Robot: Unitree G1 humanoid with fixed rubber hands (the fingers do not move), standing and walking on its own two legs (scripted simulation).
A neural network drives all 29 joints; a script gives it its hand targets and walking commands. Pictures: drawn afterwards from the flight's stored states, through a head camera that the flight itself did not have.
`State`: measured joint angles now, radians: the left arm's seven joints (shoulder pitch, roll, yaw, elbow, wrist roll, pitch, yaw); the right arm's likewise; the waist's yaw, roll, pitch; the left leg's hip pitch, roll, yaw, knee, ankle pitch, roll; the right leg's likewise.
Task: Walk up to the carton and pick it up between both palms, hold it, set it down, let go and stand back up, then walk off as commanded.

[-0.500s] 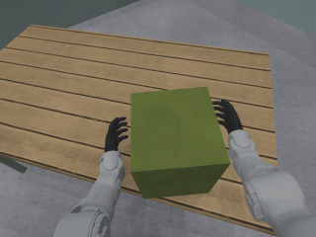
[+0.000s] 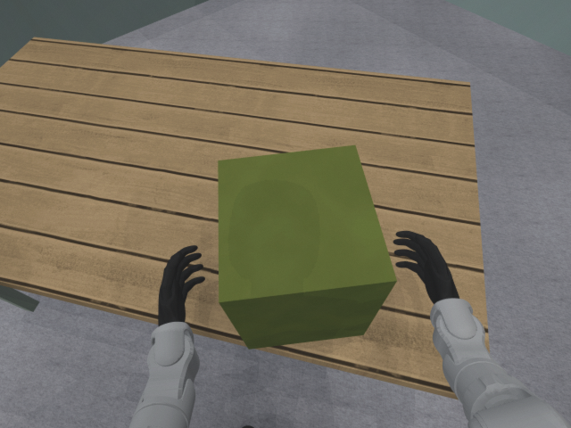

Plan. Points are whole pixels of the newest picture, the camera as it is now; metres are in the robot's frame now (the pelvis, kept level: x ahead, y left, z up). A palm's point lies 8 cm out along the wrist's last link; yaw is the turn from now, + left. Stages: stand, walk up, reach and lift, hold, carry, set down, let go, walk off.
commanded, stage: set down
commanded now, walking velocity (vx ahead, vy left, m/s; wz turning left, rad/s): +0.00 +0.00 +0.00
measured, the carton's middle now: (297, 255) +0.36 +0.04 -0.03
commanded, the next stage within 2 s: none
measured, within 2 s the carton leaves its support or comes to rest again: neither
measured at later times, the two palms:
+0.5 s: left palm (164, 340) +0.21 +0.20 -0.01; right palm (467, 342) +0.26 -0.20 -0.03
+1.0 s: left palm (159, 373) +0.17 +0.19 -0.02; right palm (496, 403) +0.19 -0.23 -0.03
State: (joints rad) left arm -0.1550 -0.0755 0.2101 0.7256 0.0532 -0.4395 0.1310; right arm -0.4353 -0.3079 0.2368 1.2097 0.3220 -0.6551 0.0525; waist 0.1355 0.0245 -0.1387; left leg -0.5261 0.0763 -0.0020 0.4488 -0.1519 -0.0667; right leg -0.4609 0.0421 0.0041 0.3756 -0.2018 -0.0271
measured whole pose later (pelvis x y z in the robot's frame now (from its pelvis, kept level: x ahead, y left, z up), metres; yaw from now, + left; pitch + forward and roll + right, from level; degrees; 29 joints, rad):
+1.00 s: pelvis -0.03 +0.01 +0.00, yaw +0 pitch +6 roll -1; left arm 0.18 -0.08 0.03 0.40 0.05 -0.28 0.24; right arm 0.01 -0.39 0.17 0.96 0.40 -0.58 0.24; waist 0.08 -0.01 -0.09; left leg -0.33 0.08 0.00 0.40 -0.17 -0.06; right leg -0.29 0.04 0.00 0.38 -0.19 -0.03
